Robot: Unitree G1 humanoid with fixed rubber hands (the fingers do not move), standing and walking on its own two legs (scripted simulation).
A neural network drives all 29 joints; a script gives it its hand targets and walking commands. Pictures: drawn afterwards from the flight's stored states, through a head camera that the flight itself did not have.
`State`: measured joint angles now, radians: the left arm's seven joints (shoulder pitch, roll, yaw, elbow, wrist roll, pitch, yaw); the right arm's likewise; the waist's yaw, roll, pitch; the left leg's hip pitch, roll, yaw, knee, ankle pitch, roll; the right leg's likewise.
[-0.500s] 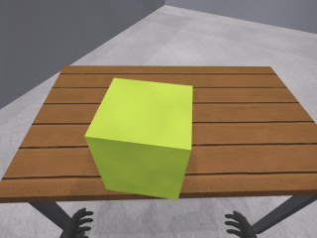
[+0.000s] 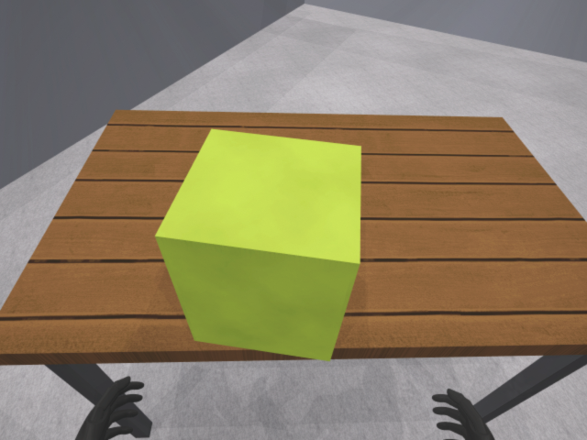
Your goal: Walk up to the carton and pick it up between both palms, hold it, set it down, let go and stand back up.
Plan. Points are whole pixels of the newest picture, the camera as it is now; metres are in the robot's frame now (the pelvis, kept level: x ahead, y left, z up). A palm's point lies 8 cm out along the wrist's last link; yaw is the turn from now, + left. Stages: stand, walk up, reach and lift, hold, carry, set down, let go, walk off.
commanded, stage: stand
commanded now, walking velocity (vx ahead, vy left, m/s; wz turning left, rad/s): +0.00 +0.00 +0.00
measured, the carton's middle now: (272, 249) +0.38 +0.04 +0.07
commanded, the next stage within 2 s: none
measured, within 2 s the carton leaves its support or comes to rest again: neither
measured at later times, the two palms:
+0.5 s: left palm out of the picture +0.15 +0.27 -0.07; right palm out of the picture +0.15 -0.26 -0.07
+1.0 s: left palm out of the picture +0.14 +0.27 -0.07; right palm out of the picture +0.14 -0.26 -0.07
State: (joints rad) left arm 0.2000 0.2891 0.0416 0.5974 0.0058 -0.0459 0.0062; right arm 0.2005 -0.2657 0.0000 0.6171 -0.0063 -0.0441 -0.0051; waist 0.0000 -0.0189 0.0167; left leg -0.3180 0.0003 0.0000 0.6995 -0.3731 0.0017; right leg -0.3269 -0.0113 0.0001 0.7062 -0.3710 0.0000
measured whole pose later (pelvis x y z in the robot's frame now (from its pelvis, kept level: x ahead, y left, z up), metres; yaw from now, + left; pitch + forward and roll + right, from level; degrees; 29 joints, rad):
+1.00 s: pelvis -0.01 +0.00 +0.00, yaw +0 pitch -1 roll +0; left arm 0.20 0.31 0.05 0.63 0.01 -0.05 0.01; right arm 0.20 -0.30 0.00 0.64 -0.01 -0.05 0.00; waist 0.00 0.00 0.02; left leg -0.31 0.00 0.00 0.70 -0.36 0.00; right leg -0.33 -0.01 0.00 0.71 -0.36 0.00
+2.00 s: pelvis -0.03 +0.00 +0.00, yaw +0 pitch -2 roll +0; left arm 0.20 0.31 0.05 0.69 0.01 -0.04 0.01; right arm 0.20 -0.31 0.00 0.72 -0.01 -0.06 0.00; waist 0.00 0.01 0.02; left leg -0.32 0.00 0.00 0.69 -0.33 0.00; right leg -0.33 -0.01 0.00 0.69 -0.32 0.00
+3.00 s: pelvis -0.03 +0.00 +0.00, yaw +0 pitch -2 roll +0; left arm 0.20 0.31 0.05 0.75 0.01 -0.04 0.00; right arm 0.19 -0.32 0.00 0.77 -0.01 -0.06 0.00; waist 0.00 0.00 0.02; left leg -0.32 0.00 0.00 0.65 -0.30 0.01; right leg -0.32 -0.01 0.00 0.65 -0.30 0.00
